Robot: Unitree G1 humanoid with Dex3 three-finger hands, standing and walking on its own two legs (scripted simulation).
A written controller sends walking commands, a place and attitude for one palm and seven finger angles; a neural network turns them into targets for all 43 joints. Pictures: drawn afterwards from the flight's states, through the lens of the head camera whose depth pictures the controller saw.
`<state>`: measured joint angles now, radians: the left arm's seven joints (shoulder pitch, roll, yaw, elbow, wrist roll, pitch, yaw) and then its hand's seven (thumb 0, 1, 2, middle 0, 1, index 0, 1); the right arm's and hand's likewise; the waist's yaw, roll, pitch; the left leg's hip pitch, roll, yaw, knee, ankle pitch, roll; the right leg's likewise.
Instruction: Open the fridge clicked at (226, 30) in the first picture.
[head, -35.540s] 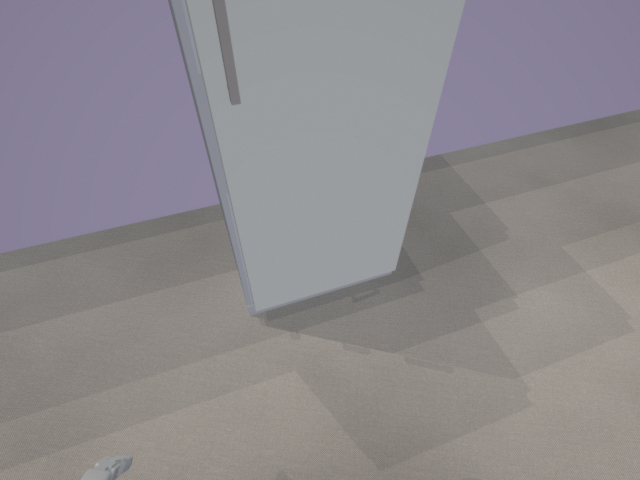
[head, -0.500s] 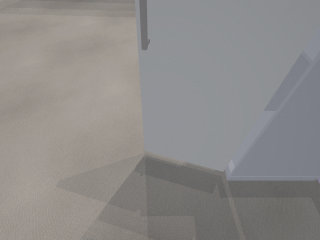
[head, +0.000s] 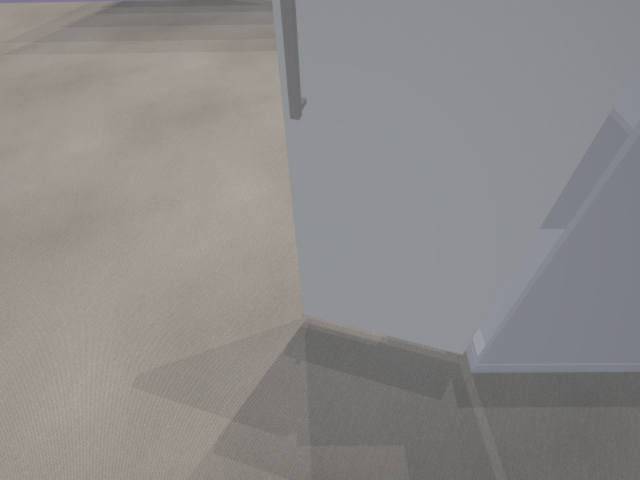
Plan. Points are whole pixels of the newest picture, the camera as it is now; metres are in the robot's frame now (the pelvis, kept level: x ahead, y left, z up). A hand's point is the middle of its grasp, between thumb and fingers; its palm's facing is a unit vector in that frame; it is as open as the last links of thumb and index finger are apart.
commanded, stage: let the arm hang, fingers relaxed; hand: left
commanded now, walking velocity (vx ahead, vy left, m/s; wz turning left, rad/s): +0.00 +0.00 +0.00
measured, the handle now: (294, 31) +0.69 +0.08 +0.24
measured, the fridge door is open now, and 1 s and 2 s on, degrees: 73 73 73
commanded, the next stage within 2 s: look to check the result in 0.30 s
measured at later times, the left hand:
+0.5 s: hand out of the picture +0.11 +0.22 -0.15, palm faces -0.05 -0.95 -0.32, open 7.4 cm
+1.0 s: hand out of the picture +0.11 +0.22 -0.15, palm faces -0.04 -0.94 -0.32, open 7.4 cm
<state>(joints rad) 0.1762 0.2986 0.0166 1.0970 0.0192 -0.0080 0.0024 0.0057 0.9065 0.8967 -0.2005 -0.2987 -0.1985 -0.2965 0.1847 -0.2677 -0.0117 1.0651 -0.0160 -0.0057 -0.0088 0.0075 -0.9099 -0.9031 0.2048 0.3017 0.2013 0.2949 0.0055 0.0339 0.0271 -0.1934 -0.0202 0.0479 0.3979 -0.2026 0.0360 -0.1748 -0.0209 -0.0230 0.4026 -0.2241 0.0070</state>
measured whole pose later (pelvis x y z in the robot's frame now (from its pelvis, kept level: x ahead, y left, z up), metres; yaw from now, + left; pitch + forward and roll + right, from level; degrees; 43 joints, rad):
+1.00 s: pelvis +0.03 -0.02 +0.01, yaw -1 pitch +0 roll +0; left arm 0.09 0.31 0.00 1.12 0.02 -0.02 0.00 0.01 0.90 0.90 -0.20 -0.30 -0.20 -0.30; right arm 0.10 -0.33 0.00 1.11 -0.01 -0.01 -0.01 0.01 -0.91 -0.90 0.21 0.30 0.20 0.30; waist -0.01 0.01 0.04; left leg -0.09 0.01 0.05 0.29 -0.18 0.00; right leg -0.08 0.01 -0.02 0.29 -0.20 -0.02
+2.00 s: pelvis +0.02 -0.02 +0.01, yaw -1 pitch -1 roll +0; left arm 0.09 0.32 0.00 1.13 0.02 -0.02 -0.01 0.01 0.90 0.90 -0.20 -0.30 -0.20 -0.30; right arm 0.11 -0.33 0.00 1.12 -0.01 -0.01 -0.01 0.01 -0.91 -0.90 0.21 0.30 0.20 0.30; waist -0.01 0.01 0.05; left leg -0.09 0.01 0.05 0.27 -0.16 0.00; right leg -0.08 0.01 -0.02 0.27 -0.18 -0.02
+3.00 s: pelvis +0.02 -0.02 +0.01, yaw -1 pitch -1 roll +0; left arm 0.09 0.33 0.00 1.13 0.02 -0.02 -0.01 0.01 0.90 0.90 -0.20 -0.30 -0.20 -0.30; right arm 0.11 -0.34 0.00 1.12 -0.01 -0.01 -0.01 0.01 -0.91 -0.90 0.21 0.30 0.20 0.30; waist -0.01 0.01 0.04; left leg -0.08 0.01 0.04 0.26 -0.16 0.00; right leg -0.06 0.01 -0.02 0.26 -0.18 -0.02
